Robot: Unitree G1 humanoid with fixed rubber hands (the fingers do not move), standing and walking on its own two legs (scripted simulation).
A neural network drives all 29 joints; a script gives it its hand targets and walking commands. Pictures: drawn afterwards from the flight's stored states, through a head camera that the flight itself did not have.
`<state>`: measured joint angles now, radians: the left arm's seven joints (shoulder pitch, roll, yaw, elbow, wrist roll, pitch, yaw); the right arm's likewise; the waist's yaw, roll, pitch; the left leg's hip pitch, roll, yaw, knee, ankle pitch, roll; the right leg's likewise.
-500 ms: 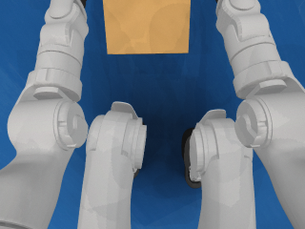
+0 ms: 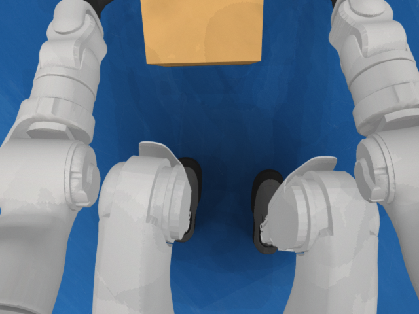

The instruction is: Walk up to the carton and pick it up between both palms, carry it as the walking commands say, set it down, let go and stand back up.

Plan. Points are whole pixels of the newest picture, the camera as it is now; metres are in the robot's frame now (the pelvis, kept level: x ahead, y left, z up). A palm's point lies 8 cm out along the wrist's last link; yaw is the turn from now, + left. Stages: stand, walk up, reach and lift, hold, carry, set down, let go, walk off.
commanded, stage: set down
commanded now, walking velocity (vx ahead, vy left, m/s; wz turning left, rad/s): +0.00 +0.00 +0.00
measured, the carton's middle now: out of the picture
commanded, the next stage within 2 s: let go in 1.52 s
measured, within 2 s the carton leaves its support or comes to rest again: neither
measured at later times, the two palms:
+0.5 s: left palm out of the picture +0.51 +0.26 -0.08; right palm out of the picture +0.57 -0.10 -0.07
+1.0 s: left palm out of the picture +0.51 +0.25 +0.08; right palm out of the picture +0.56 -0.10 +0.08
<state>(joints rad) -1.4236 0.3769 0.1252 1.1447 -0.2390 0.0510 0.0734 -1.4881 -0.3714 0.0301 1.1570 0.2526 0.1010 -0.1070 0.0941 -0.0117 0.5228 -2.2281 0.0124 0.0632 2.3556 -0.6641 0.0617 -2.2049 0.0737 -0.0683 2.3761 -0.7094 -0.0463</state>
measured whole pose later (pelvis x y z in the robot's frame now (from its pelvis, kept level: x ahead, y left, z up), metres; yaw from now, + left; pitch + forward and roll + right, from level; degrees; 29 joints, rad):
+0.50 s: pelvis -0.02 +0.01 +0.08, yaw +0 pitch +32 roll -3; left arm -1.36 0.38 0.15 0.65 -0.23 0.32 0.17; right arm -1.46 -0.40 -0.08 0.76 0.22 0.32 -0.17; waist 0.10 -0.01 0.53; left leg -2.06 -0.05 0.02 2.09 -0.58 0.05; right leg -2.01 0.07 -0.05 2.10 -0.65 -0.01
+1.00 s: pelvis -0.02 +0.00 +0.21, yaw +1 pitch +30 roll +0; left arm -1.37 0.38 0.22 0.59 -0.19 0.43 0.14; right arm -1.45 -0.38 -0.10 0.63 0.20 0.45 -0.15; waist 0.08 -0.02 0.53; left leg -1.69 -0.06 0.00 1.63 -0.47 0.02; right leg -1.67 0.09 0.01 1.65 -0.51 -0.01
